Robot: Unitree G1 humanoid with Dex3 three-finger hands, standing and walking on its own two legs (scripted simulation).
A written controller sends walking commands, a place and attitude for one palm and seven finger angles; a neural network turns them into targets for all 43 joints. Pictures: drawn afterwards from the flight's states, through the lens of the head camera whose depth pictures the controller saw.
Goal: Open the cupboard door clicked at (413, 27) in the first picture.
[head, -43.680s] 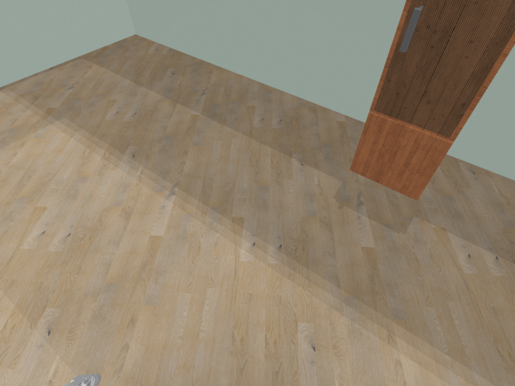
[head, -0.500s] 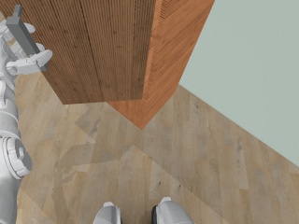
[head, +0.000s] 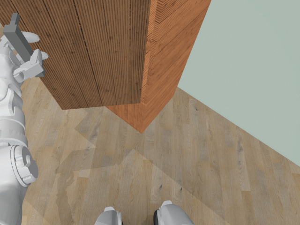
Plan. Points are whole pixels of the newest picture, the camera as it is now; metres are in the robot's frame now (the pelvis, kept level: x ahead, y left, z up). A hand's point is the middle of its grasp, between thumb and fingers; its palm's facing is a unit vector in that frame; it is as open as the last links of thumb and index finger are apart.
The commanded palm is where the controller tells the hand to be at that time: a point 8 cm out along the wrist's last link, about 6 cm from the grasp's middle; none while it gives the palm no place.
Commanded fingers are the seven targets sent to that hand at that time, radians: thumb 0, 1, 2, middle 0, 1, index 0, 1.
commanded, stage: pull the door open along its arc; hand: left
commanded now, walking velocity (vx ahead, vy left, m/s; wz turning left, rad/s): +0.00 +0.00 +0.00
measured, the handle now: (28, 47) +0.55 +0.27 +0.09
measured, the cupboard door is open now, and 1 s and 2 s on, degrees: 46 98 98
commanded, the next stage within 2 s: open thumb and fingers to let go in 0.82 s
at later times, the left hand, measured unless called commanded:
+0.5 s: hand (65, 114) +0.36 +0.16 +0.09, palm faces +0.32 -0.94 +0.07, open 6.3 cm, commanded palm +0.29 +0.21 +0.09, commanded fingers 0.00 0.90 0.90 -0.40 -1.35 -0.40 -1.35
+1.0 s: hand (114, 141) +0.30 +0.06 +0.09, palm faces +0.49 -0.87 -0.03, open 6.8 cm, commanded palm +0.25 +0.10 +0.09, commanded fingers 0.00 0.55 0.75 -0.38 -1.31 -0.38 -1.31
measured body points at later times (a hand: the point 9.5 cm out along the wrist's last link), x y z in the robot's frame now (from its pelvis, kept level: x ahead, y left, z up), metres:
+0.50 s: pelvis +0.02 -0.01 +0.02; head +0.07 -0.01 +0.47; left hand +0.34 +0.21 +0.09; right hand +0.16 -0.24 -0.08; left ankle -0.01 +0.10 -0.68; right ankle +0.00 -0.13 -0.68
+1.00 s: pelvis +0.02 -0.06 +0.02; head +0.04 -0.08 +0.47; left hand +0.27 +0.10 +0.10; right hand +0.20 -0.26 -0.09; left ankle -0.01 +0.10 -0.68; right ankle +0.00 -0.13 -0.68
